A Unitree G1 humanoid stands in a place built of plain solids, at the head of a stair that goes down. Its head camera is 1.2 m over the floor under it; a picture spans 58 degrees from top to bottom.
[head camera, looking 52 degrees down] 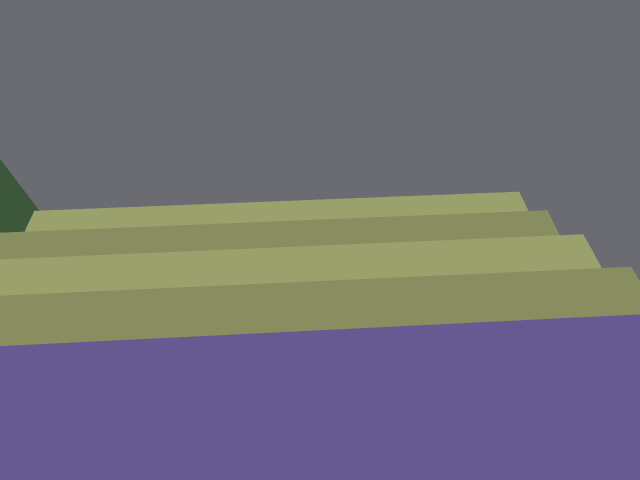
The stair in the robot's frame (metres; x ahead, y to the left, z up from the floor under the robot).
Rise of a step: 0.14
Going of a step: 0.27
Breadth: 2.68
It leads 3 degrees to the left of straight ahead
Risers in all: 5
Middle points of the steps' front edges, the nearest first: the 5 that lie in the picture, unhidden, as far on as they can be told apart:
0.58 0.16 0.00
0.85 0.17 -0.14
1.12 0.19 -0.28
1.38 0.20 -0.42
1.65 0.21 -0.55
